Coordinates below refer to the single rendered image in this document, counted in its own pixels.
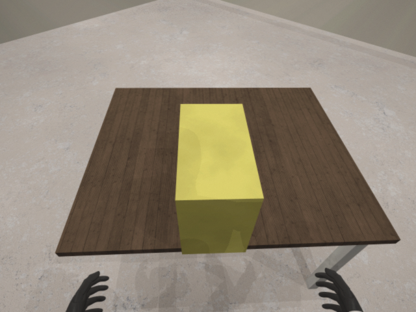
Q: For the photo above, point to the carton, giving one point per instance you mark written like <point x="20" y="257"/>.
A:
<point x="218" y="191"/>

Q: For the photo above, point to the robot left hand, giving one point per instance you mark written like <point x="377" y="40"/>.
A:
<point x="81" y="300"/>

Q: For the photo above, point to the table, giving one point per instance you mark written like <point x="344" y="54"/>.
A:
<point x="314" y="194"/>

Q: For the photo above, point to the robot right hand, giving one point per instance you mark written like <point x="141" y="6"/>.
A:
<point x="344" y="296"/>

